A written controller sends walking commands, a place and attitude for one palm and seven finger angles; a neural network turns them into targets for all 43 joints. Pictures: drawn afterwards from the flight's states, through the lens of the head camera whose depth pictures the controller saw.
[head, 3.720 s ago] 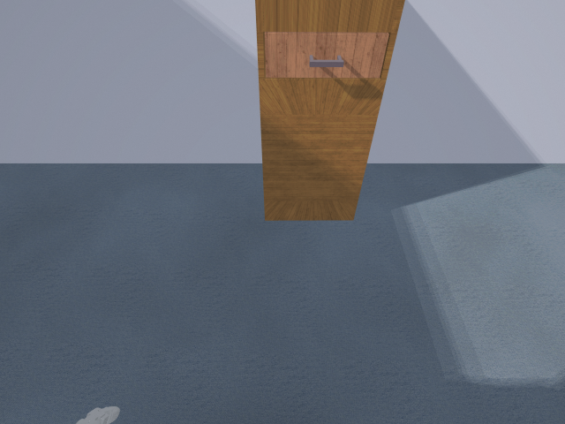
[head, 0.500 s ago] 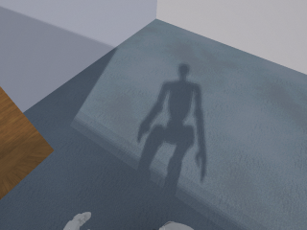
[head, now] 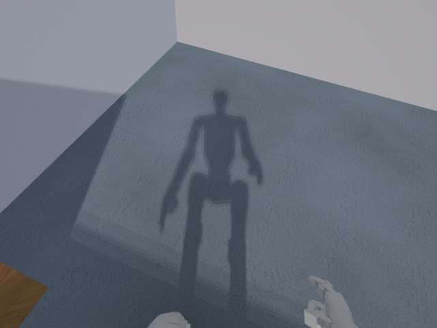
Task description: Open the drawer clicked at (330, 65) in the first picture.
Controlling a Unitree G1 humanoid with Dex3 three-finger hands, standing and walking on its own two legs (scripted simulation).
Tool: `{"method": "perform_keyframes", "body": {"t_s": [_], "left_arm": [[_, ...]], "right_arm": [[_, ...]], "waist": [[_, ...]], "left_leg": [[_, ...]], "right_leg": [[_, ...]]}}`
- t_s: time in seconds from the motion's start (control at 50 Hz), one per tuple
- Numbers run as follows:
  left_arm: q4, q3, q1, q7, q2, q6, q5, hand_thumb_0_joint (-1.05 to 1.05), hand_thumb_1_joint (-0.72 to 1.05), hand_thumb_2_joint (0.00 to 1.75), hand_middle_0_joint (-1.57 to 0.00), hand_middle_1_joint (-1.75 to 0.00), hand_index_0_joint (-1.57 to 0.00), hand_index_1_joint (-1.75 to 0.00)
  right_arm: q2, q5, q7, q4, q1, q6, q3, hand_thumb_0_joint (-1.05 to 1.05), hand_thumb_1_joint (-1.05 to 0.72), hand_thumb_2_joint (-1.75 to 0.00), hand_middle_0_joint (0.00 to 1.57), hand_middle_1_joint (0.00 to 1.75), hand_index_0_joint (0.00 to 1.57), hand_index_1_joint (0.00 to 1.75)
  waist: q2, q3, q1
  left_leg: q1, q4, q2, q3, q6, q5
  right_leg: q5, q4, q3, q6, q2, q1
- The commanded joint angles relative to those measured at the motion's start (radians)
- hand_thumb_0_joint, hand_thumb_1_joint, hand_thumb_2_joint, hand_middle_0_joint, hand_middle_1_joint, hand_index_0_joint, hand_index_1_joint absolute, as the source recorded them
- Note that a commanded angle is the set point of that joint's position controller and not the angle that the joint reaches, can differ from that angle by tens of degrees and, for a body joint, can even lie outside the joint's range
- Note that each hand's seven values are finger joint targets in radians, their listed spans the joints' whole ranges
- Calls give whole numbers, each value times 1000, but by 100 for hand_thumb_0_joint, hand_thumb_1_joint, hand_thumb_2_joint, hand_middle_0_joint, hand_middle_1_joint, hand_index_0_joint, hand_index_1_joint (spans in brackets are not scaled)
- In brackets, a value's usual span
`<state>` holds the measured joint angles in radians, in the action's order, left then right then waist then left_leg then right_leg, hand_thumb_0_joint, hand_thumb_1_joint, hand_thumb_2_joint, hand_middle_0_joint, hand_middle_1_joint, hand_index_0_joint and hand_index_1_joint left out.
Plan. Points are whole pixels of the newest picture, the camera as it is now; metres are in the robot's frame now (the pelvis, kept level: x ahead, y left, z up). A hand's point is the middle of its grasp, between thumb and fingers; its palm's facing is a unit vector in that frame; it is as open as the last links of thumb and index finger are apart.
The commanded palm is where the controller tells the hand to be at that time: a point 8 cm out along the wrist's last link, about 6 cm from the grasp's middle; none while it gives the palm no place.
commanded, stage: walk to a spot facing it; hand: left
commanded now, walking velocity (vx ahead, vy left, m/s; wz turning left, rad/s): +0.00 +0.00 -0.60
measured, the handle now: out of the picture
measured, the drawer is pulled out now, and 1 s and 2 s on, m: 0.00 0.00 0.00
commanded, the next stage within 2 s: turn to face it in 1.72 s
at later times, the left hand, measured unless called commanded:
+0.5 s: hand (173, 284) +0.21 +0.13 -0.13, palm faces -0.30 -0.90 -0.31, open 7.4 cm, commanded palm none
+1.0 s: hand (172, 285) +0.21 +0.13 -0.16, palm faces -0.50 -0.84 -0.20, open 7.4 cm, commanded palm none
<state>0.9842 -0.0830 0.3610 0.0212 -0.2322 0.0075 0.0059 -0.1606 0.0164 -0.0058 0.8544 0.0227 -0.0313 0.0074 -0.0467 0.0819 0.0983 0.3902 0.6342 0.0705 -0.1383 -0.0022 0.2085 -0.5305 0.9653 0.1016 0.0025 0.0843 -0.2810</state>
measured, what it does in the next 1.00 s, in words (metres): steps on the spot, turning right: right foot, then left foot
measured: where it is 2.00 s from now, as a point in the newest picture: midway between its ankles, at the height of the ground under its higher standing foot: outside the picture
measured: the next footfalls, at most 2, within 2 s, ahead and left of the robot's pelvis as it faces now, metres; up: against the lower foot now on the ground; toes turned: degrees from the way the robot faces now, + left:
right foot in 0.42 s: +0.06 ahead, -0.14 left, +0.00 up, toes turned -24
left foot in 0.94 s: +0.14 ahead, +0.06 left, +0.00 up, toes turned -31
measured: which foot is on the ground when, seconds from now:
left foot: down 0.00-0.42, up 0.44-0.92, down 0.94-1.00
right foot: up 0.00-0.40, down 0.42-0.94, up 0.96-1.00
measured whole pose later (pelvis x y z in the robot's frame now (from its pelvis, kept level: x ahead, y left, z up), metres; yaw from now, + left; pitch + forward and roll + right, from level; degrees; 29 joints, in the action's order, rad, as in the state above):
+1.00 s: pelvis +0.04 +0.00 +0.01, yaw -36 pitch +0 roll -1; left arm 0.91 -0.09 0.20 0.00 -0.25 0.08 0.02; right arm -0.19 0.01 -0.02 0.86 0.13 0.02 0.03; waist -0.06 0.07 0.04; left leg 0.27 0.57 0.04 -0.08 -0.01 0.28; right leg -0.42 0.82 0.10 0.03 0.10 -0.44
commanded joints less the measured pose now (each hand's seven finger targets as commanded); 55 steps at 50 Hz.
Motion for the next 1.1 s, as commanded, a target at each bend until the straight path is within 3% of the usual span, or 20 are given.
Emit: {"method": "perform_keyframes", "body": {"t_s": [0.0, 0.08, 0.16, 0.3, 0.36, 0.38, 0.4, 0.42, 0.44, 0.46, 0.56, 0.74, 0.86, 0.88, 0.9, 0.92, 0.94, 0.96, 1.0, 1.08], "left_arm": [[-95, -35, -9, -11, -103, -1, 11, 0, 90, 90, -20, -30, -20, -30], [-103, -37, 5, -44, -51, 44, 16, 0, 90, 90, -20, -30, -20, -30], [-128, -41, -56, -52, -40, 61, 17, 0, 90, 90, -20, -30, -20, -30], [-180, -25, -171, -52, -20, 42, 15, 0, 90, 90, -20, -30, -20, -30], [-173, -24, -133, -45, -40, 18, 19, 0, 90, 90, -20, -30, -20, -30], [-157, -31, -87, -39, -82, 5, 20, 0, 90, 90, -20, -30, -20, -30], [-145, -53, -27, -24, -215, -13, 32, 0, 90, 90, -20, -30, -20, -30], [-130, -68, 20, -9, -290, -7, 16, 0, 90, 90, -20, -30, -20, -30], [-125, -65, 24, 0, -264, -2, 11, 0, 90, 90, -20, -30, -20, -30], [-128, -62, -27, 8, -222, -4, 10, 0, 90, 90, -20, -30, -20, -30], [-160, -30, -178, 1, -155, -7, 9, 0, 90, 90, -20, -30, -20, -30], [-145, -37, -138, -6, -183, 5, 14, 0, 90, 90, -20, -30, -20, -30], [-161, -39, -207, -7, -183, 21, 14, 0, 90, 90, -20, -30, -20, -30], [-169, -36, -223, -9, -168, 25, 8, 0, 90, 90, -20, -30, -20, -30], [-184, -27, -208, -13, -118, 31, -1, 0, 90, 90, -20, -30, -20, -30], [-198, -20, -191, -25, -78, 31, -2, 0, 90, 90, -20, -30, -20, -30], [-189, -31, -193, -28, -120, 36, 15, 0, 90, 90, -20, -30, -20, -30], [-163, -43, -146, -29, -131, 46, 22, 0, 90, 90, -20, -30, -20, -30], [-138, -55, -127, -49, -131, 53, 26, 0, 90, 90, -20, -30, -20, -30], [-139, -41, -144, -57, -85, 55, 16, 0, 90, 90, -20, -30, -20, -30]], "right_arm": [[-192, 0, -26, -30, 171, 3, 46, 0, -90, -90, 20, 30, 20, 30], [-161, 4, -24, -37, 100, 8, 47, 0, -90, -90, 20, 30, 20, 30], [-175, 0, -22, -29, 135, 13, 66, 0, -90, -90, 20, 30, 20, 30], [-226, 12, -9, 9, 202, 20, 103, 0, -90, -90, 20, 30, 20, 30], [-231, 12, -2, 22, 231, 27, 112, 0, -90, -90, 20, 30, 20, 30], [-216, 7, 3, 19, 254, 30, 106, 0, -90, -90, 20, 30, 20, 30], [-140, 0, 11, -18, 259, 36, 86, 0, -90, -90, 20, 30, 20, 30], [-122, 0, 3, -56, 203, 42, 69, 0, -90, -90, 20, 30, 20, 30], [-133, -5, -9, -61, 177, 48, 71, 0, -90, -90, 20, 30, 20, 30], [-130, -4, -12, -52, 170, 50, 70, 0, -90, -90, 20, 30, 20, 30], [-144, 4, -13, 6, 214, 64, 75, 0, -90, -90, 20, 30, 20, 30], [-141, -4, -20, -38, 107, 61, 71, 0, -90, -90, 20, 30, 20, 30], [-141, -16, -30, -29, 191, 48, 71, 0, -90, -90, 20, 30, 20, 30], [-153, -15, -35, -15, 243, 39, 71, 0, -90, -90, 20, 30, 20, 30], [-215, -7, -39, -12, 268, 29, 79, 0, -90, -90, 20, 30, 20, 30], [-298, 2, -34, -36, 236, 32, 94, 0, -90, -90, 20, 30, 20, 30], [-299, 6, -31, -57, 198, 39, 90, 0, -90, -90, 20, 30, 20, 30], [-238, 6, -32, -70, 117, 37, 75, 0, -90, -90, 20, 30, 20, 30], [-210, 8, -35, -95, 53, 30, 65, 0, -90, -90, 20, 30, 20, 30], [-204, 5, -34, -61, 152, 24, 74, 0, -90, -90, 20, 30, 20, 30]], "waist": [[234, -145, -105], [254, -53, -55], [242, -38, -79], [231, -86, -123], [183, -148, -104], [95, -182, -76], [-252, -199, -37], [-305, -230, -9], [-189, -220, -16], [-218, -208, -36], [-85, -162, -105], [-86, -127, -66], [-94, -156, -115], [-54, -179, -140], [119, -198, -149], [384, -153, -127], [302, -103, -129], [279, -85, -82], [205, -44, -58], [209, -79, -96]], "left_leg": [[-276, -261, 386, 251, -130, -552], [-90, -340, 268, 52, -79, -175], [-108, -386, 286, 8, -92, 0], [-224, -301, 352, -50, -116, -104], [-249, -112, 330, -117, -52, -218], [-158, 49, 292, -156, 6, -176], [137, 293, 156, -173, 74, 274], [247, 489, 76, -30, 90, 469], [252, 563, 90, 72, 77, 424], [268, 569, 100, 96, 76, 356], [165, 493, 64, 104, 108, 159], [98, 262, 4, 116, 100, 206], [-140, -67, -37, 119, 65, 124], [-261, -201, -22, 117, 55, 41], [-379, -329, 135, 274, 8, 52], [-388, -401, 371, 488, -70, -55], [-243, -399, 429, 480, -133, -40], [-149, -416, 368, 394, -118, 46], [-108, -401, 263, 235, -91, 34], [-256, -346, 230, 121, -99, -105]], "right_leg": [[-9, 408, -42, 74, -114, -264], [143, 344, -119, 79, -143, -221], [201, 237, -146, 87, -175, -261], [148, -150, -202, 80, -176, -167], [240, -372, -236, 50, -128, -24], [372, -501, -193, 24, -151, 131], [658, -605, 179, -76, -399, 317], [997, -582, 309, -179, -523, 316], [1036, -552, 222, -210, -498, 299], [1006, -546, 194, -180, -432, 282], [882, -561, 74, -136, -307, 159], [730, -591, 248, -181, -301, 122], [664, -531, 318, -126, -255, 13], [598, -481, 288, -85, -207, -47], [381, -358, 191, -28, -93, -183], [-23, -116, 17, 37, 16, -342], [-45, 81, -6, 53, -39, -308], [29, 160, 9, 65, -63, -275], [121, 274, -35, 76, -75, -267], [162, 237, -86, 99, -99, -310]]}}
